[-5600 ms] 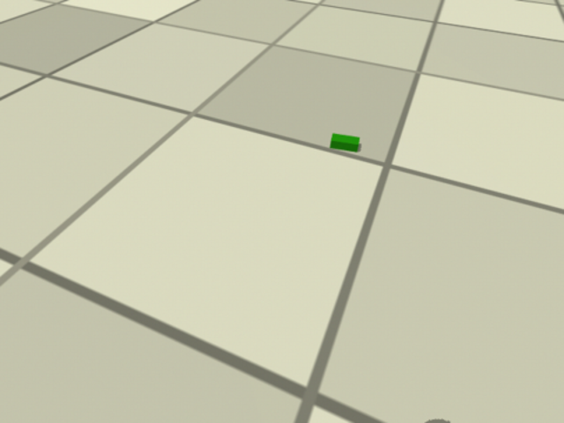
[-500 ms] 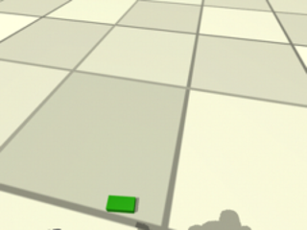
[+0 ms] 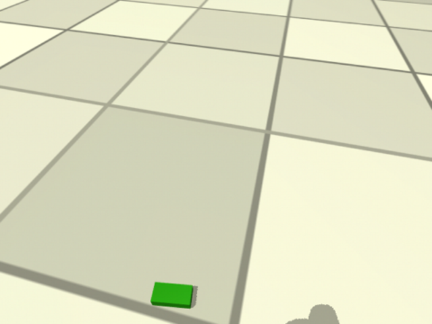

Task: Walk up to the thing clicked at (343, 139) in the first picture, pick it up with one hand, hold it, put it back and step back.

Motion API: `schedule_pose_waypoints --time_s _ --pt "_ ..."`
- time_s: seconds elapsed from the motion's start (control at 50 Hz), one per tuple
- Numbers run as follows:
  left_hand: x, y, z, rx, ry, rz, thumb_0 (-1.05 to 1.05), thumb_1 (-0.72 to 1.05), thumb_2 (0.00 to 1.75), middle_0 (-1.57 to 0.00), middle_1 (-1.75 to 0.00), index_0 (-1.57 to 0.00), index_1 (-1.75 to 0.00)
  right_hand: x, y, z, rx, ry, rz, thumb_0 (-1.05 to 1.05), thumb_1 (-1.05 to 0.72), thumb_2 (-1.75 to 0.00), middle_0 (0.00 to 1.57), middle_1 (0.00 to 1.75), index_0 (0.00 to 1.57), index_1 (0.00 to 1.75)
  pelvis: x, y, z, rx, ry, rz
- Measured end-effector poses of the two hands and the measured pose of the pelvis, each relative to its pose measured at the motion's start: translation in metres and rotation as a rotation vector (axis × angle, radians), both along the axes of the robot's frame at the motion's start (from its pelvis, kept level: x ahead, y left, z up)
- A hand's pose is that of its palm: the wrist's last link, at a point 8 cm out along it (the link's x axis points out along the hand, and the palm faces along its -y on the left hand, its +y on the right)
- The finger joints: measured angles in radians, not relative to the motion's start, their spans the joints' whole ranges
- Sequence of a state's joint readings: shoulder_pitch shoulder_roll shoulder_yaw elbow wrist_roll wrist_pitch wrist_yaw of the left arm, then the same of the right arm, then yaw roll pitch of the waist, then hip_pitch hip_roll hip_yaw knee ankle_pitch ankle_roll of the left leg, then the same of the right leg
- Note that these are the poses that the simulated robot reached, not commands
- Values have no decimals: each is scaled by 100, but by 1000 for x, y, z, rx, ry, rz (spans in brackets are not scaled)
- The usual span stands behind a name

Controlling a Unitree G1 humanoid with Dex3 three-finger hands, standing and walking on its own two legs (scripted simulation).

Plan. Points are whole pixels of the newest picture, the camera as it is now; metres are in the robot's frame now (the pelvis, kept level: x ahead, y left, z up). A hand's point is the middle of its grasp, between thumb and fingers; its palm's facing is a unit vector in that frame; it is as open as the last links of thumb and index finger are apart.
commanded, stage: walk up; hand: left
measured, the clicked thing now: (172, 295) +0.41 +0.20 -0.75
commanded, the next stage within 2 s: stand in 0.30 s
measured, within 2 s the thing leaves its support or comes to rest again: neither
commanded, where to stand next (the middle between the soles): +0.03 -0.01 m, yaw -1 degrees
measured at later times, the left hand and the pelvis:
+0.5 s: hand out of the picture +0.08 +0.25 -0.16, palm faces -0.03 -0.94 -0.34, open 7.4 cm; pelvis +0.00 +0.00 +0.00, yaw +0 degrees
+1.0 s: hand out of the picture +0.07 +0.25 -0.16, palm faces -0.03 -0.94 -0.34, open 7.4 cm; pelvis +0.00 -0.01 +0.00, yaw +1 degrees
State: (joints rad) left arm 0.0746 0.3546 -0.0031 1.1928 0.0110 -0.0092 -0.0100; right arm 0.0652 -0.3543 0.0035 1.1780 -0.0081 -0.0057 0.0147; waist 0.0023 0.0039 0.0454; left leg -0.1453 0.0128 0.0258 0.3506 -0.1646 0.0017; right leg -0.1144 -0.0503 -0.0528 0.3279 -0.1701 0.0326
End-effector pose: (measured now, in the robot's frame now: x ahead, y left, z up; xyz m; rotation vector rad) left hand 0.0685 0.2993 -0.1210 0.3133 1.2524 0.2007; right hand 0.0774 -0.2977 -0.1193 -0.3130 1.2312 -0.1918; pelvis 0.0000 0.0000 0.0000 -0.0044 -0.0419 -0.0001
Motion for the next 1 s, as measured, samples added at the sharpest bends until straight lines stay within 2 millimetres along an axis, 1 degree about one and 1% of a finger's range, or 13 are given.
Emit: schedule_pose_waypoints --time_s 0.22,0.38,0.54,0.78,1.0 --pt "4 1 1 0 -7 1 0 90 90 -20 -30 -20 -30 3 6 -1 11 -5 -3 1 -91 -89 20 30 21 30 3 2 1 2 1 3" --pt "9 0 2 0 -16 -7 0 90 90 -20 -30 -20 -30 4 5 0 5 -7 -3 1 -91 -89 20 30 21 30 4 2 1 3 2 3" --pt "11 -3 2 -4 -20 -14 0 90 90 -20 -30 -20 -30 5 2 2 -1 -20 2 1 -91 -89 20 30 21 30 2 0 1 2 1 4" --pt "4 -7 1 -7 -19 -14 0 90 90 -20 -30 -20 -30 1 -2 3 -3 -20 7 1 -91 -89 20 30 21 30 -1 -4 1 0 -4 5" --pt "-6 -7 1 -3 -6 -9 0 90 90 -20 -30 -20 -30 -8 -4 1 0 -3 8 1 -91 -89 20 30 21 30 -3 -6 1 0 -4 10"
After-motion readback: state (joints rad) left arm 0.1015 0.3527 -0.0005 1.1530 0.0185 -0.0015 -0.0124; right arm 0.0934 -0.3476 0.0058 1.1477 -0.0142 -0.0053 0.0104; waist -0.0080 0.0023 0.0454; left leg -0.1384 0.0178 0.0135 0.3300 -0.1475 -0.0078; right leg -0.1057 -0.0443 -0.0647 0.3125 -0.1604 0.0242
